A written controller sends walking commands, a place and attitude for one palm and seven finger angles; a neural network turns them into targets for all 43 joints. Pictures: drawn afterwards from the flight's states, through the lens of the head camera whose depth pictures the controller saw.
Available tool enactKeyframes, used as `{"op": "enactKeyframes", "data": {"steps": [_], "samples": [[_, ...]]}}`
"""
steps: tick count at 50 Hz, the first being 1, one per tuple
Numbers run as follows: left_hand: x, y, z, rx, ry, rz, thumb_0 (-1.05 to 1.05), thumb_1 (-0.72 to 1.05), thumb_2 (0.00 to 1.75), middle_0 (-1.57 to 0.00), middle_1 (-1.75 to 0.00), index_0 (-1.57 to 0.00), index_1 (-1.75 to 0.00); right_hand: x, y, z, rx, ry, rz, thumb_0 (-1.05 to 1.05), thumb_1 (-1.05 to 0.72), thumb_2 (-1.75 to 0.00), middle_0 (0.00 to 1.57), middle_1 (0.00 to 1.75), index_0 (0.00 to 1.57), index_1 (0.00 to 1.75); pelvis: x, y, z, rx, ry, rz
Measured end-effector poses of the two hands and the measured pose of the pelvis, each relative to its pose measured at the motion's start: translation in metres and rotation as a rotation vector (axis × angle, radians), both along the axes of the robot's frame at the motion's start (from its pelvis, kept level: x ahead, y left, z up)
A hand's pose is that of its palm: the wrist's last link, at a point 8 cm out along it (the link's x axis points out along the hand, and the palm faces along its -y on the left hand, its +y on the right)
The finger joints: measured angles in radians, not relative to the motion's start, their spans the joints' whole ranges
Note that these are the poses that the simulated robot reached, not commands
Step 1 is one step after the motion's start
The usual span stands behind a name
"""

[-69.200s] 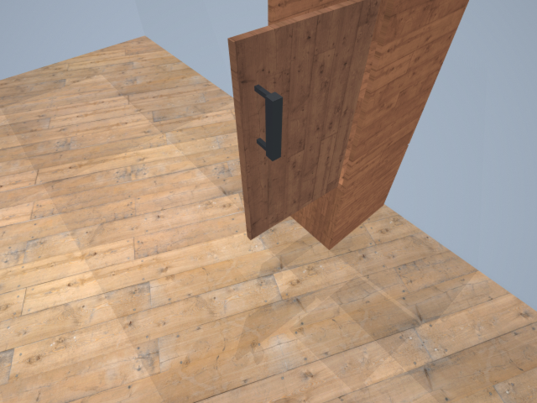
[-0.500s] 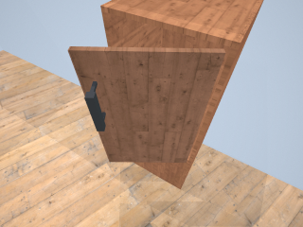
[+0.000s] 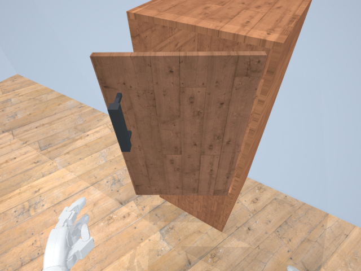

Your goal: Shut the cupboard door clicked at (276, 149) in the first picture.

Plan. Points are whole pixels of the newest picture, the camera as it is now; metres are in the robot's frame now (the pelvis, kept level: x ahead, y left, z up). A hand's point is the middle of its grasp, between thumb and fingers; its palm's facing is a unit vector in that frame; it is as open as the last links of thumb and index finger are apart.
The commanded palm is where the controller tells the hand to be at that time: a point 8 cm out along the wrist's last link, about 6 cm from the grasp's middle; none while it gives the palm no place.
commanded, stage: raise the hand and make a fist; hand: left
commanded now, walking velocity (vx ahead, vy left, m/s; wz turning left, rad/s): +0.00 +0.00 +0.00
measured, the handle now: (122, 123) +0.44 +0.16 +0.10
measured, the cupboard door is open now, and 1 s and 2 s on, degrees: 30 30 30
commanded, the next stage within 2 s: bring the fist close to the handle in 1.76 s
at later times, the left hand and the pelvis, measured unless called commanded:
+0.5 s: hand (91, 255) +0.16 +0.18 +0.01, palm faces -0.04 -1.00 -0.05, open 5.0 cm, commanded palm +0.14 +0.25 +0.02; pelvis -0.06 +0.01 -0.06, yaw +2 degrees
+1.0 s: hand (68, 226) +0.20 +0.22 +0.06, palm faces +0.02 -1.00 -0.04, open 3.2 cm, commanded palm +0.17 +0.27 +0.07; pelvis -0.01 +0.04 -0.03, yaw +1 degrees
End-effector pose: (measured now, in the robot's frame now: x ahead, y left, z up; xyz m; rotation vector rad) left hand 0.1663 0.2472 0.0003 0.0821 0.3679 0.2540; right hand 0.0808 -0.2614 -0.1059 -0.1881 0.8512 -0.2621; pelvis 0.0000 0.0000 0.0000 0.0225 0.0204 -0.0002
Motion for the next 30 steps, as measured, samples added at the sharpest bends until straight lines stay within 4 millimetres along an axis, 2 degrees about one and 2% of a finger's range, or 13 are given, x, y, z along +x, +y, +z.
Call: {"op": "enactKeyframes", "data": {"steps": [3,6,8,11,14,17,21,25,30], "samples": [[0.011,-0.01,0.025,-0.034,-0.3,-0.091,0.01,0.91,0.9,-0.25,-0.36,-0.26,-0.36,0.027,0.004,0.004,0.009,-0.156,0.06,0.01,-0.91,-0.9,0.2,0.3,0.2,0.3,-0.014,0.001,-0.016,0.008,0.067,0.0],[-0.001,-0.023,0.018,-0.045,-0.451,-0.241,0.0,0.91,0.9,-0.29,-0.4,-0.3,-0.41,0.051,0.01,0.005,0.003,-0.275,0.133,0.01,-0.91,-0.9,0.2,0.3,0.2,0.3,-0.031,0.001,-0.038,0.017,0.122,-0.008],[-0.016,-0.028,0.0,-0.062,-0.432,-0.302,0.0,0.91,0.9,-0.32,-0.44,-0.33,-0.44,0.064,0.014,0.005,-0.002,-0.333,0.173,0.01,-0.91,-0.9,0.2,0.3,0.2,0.3,-0.04,0.001,-0.052,0.018,0.141,-0.009],[-0.04,-0.022,-0.026,-0.094,-0.335,-0.276,0.01,0.9,0.9,-0.38,-0.49,-0.39,-0.5,0.078,0.024,0.004,-0.006,-0.391,0.217,0.01,-0.91,-0.9,0.2,0.3,0.2,0.3,-0.049,0.003,-0.066,0.009,0.153,0.0],[-0.056,-0.01,-0.029,-0.068,-0.312,-0.196,0.01,0.9,0.9,-0.43,-0.55,-0.44,-0.55,0.084,0.037,0.002,-0.004,-0.411,0.254,0.01,-0.91,-0.9,0.2,0.3,0.2,0.3,-0.055,0.004,-0.073,-0.009,0.154,0.013],[-0.057,-0.004,-0.01,-0.024,-0.383,-0.174,0.02,0.9,0.9,-0.49,-0.61,-0.49,-0.61,0.081,0.052,-0.003,0.007,-0.396,0.286,0.01,-0.91,-0.9,0.2,0.3,0.2,0.3,-0.059,0.005,-0.074,-0.03,0.15,0.028],[-0.04,-0.009,0.013,-0.012,-0.444,-0.252,0.02,0.9,0.9,-0.56,-0.69,-0.56,-0.69,0.067,0.067,-0.011,0.034,-0.34,0.297,0.01,-0.91,-0.9,0.2,0.3,0.2,0.3,-0.06,0.009,-0.07,-0.048,0.146,0.038],[-0.021,-0.01,0.015,-0.046,-0.359,-0.307,0.02,0.9,0.9,-0.63,-0.77,-0.64,-0.77,0.046,0.071,-0.014,0.058,-0.266,0.249,0.01,-0.9,-0.9,0.21,0.3,0.2,0.31,-0.055,0.013,-0.06,-0.048,0.144,0.031],[-0.011,0.006,0.024,-0.049,-0.305,-0.246,0.02,0.9,0.9,-0.72,-0.87,-0.73,-0.87,0.027,0.064,-0.01,0.043,-0.2,0.185,0.01,-0.9,-0.9,0.21,0.3,0.2,0.31,-0.042,0.019,-0.046,-0.045,0.14,0.017]]}}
